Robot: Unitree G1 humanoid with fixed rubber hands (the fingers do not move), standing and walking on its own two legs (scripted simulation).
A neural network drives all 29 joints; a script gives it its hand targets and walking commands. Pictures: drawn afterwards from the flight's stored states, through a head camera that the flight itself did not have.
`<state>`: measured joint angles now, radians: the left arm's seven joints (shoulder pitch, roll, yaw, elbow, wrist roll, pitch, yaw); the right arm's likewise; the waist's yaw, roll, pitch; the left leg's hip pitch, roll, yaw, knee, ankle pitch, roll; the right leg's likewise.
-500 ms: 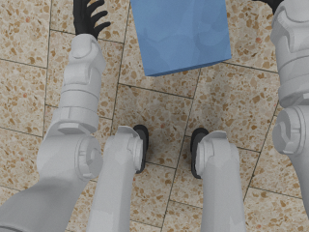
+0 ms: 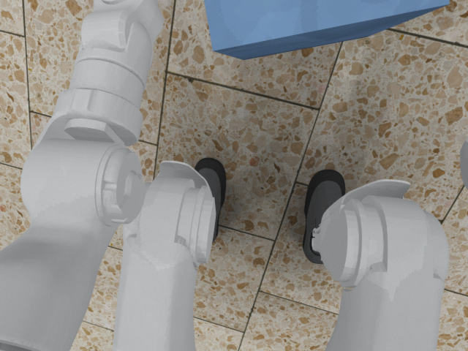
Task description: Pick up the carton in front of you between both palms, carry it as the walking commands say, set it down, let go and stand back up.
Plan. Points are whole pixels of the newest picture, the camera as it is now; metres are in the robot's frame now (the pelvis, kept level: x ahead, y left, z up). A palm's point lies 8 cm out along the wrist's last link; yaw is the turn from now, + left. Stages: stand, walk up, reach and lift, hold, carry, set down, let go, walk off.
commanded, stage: reach and lift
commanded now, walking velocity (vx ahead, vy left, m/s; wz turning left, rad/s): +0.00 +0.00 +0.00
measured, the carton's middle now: out of the picture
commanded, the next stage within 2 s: none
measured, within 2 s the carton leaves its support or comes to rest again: leaves its support in 0.72 s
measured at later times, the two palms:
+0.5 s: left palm out of the picture +0.55 +0.11 -0.17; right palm out of the picture +0.59 -0.19 -0.18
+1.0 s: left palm out of the picture +0.53 +0.10 -0.06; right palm out of the picture +0.54 -0.20 -0.07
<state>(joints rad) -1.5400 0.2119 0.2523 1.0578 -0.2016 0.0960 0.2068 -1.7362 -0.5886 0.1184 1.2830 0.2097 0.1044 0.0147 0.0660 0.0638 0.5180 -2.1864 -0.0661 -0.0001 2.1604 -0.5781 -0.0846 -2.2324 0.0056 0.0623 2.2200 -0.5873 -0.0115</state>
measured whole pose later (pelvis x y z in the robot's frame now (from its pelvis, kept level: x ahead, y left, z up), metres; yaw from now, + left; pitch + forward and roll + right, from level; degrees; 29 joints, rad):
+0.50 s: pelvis +0.00 +0.00 +0.00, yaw +0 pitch +34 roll +6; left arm -1.58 0.13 0.38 1.06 -0.08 0.12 0.21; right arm -1.79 -0.51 0.12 1.33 0.14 0.14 0.01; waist 0.05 0.06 0.50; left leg -2.18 -0.06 0.00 2.15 -0.57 -0.08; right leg -2.23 0.01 0.07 2.21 -0.58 -0.01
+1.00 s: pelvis +0.00 +0.01 +0.03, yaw -3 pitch +41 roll +4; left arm -1.17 -0.02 0.51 0.67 0.01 0.30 0.18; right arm -1.37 -0.28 -0.14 0.95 -0.04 0.36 -0.04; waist 0.03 0.05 0.08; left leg -2.19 -0.09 -0.05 2.06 -0.58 -0.11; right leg -2.24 0.06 0.07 2.08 -0.55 0.02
